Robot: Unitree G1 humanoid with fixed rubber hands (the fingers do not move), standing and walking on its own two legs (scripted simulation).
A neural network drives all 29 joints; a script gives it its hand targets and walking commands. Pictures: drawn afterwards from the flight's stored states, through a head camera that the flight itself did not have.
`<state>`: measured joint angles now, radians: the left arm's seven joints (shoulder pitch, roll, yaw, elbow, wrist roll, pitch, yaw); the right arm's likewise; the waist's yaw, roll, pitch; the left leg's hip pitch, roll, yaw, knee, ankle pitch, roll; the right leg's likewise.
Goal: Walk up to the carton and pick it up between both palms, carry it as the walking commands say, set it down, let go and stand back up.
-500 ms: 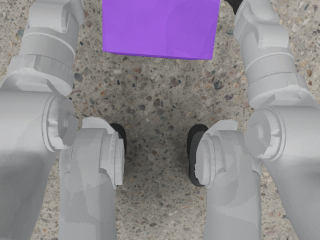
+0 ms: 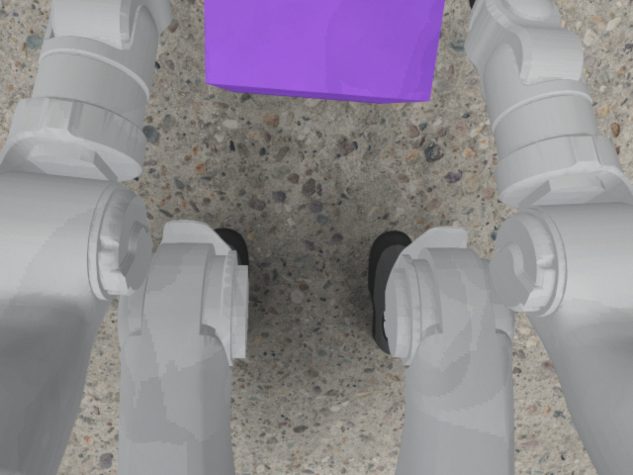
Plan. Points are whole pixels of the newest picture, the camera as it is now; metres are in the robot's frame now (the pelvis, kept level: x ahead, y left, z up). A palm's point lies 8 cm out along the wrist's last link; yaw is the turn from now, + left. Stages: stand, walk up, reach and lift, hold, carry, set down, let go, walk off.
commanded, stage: reach and lift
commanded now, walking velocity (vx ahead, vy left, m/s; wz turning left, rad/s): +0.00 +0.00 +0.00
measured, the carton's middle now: out of the picture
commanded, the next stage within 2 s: none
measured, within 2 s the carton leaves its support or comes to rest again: neither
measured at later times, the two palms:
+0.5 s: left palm out of the picture +0.57 +0.16 -0.12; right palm out of the picture +0.55 -0.12 -0.13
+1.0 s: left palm out of the picture +0.55 +0.15 -0.06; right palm out of the picture +0.54 -0.13 -0.06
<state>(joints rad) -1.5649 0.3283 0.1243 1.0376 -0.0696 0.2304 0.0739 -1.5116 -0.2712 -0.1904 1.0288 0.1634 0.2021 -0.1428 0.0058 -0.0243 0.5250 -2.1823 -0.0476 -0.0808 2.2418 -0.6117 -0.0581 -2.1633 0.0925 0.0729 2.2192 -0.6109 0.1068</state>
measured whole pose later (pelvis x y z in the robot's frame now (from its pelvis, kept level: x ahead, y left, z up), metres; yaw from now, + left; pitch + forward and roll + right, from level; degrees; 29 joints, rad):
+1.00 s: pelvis -0.02 +0.00 +0.07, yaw +1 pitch +29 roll -2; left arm -1.54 0.17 0.35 0.82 0.15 0.34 0.22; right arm -1.45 -0.11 -0.36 0.72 -0.03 0.36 -0.32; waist -0.01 0.01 0.52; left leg -1.96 -0.10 -0.10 2.00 -0.54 -0.07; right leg -1.93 0.10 0.08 1.99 -0.56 0.11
